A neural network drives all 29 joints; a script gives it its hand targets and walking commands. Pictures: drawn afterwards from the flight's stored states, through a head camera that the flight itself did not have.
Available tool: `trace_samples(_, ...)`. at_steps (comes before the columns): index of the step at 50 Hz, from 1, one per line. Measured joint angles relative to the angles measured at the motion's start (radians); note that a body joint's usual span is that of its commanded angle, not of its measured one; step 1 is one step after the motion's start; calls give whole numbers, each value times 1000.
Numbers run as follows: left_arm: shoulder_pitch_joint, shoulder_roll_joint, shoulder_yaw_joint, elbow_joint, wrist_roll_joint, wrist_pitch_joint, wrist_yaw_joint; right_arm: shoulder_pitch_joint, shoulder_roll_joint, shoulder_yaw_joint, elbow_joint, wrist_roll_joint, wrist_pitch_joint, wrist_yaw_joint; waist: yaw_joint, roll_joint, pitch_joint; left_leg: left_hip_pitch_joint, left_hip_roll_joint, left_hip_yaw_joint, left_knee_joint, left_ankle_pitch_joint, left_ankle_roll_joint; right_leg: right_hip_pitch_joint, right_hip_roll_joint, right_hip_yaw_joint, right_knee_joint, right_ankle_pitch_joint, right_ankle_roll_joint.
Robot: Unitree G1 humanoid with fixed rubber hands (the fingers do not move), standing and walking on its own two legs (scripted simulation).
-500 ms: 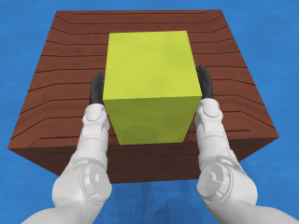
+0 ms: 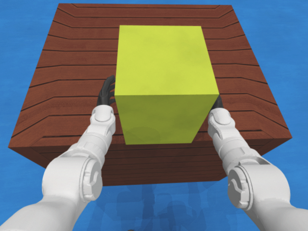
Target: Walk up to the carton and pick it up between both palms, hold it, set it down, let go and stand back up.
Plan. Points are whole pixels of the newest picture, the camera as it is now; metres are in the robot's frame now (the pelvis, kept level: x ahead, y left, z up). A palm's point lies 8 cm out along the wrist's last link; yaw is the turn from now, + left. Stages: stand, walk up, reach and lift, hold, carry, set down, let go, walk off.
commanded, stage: set down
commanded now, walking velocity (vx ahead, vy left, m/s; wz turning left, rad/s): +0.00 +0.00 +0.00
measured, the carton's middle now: (159, 91) +0.47 +0.00 +0.04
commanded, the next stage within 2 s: none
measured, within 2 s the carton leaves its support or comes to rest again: neither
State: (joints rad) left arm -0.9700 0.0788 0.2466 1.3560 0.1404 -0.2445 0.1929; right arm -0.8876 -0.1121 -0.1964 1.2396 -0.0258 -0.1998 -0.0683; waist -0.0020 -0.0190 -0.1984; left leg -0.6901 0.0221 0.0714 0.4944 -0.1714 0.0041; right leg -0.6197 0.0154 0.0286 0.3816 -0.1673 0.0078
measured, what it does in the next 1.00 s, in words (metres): stands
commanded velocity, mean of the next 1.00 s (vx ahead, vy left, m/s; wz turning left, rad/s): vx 0.00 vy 0.00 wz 0.00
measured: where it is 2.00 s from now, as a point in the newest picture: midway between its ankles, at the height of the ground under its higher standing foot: outside the picture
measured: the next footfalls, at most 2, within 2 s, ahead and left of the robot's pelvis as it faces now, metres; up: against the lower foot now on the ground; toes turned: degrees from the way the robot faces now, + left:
none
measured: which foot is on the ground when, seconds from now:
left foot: down 0.00-1.00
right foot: down 0.00-1.00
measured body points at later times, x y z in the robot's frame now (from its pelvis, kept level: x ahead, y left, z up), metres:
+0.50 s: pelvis -0.03 +0.01 +0.00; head +0.05 +0.02 +0.44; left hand +0.39 +0.17 +0.02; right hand +0.41 -0.16 +0.05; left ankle -0.01 +0.10 -0.73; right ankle -0.02 -0.13 -0.73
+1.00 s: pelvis -0.05 +0.00 +0.00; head -0.01 +0.02 +0.45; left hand +0.33 +0.17 +0.03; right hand +0.35 -0.19 +0.05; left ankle -0.01 +0.10 -0.73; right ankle -0.02 -0.13 -0.73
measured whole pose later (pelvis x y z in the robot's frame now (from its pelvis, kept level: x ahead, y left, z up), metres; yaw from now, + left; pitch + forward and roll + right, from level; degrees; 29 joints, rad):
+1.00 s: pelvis -0.05 +0.00 +0.00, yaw +0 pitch +13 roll -2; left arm -0.46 0.08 0.06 0.79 0.05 -0.13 0.17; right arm -0.58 -0.22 0.01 0.96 0.22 -0.18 0.00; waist 0.00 -0.01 -0.16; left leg -0.54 0.03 0.07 0.48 -0.16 0.01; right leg -0.49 0.03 0.03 0.40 -0.13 0.01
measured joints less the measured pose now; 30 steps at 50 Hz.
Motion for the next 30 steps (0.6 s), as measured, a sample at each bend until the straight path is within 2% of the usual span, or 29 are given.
trace_samples(4,10,1,-60,-21,-48,1,14,0,-18,54,19,55,-23,0,0,3,-6,-22,3,0,25,0,-5,-13,2,0,7,2,0)
trace_samples(10,31,1,-83,-31,-59,-2,10,0,-40,125,17,102,-39,0,0,6,-6,-28,6,0,46,0,-5,-15,3,0,18,6,5)
trace_samples(23,187,1,-103,-217,-60,3,-7,17,-80,192,-20,196,-49,2,0,21,-6,-19,12,0,31,0,-5,-19,10,-1,23,31,9)
trace_samples(30,289,1,-105,-309,-60,16,-12,52,-98,218,-47,238,-37,29,0,20,-6,-10,12,0,20,5,-4,-16,10,-1,23,47,11)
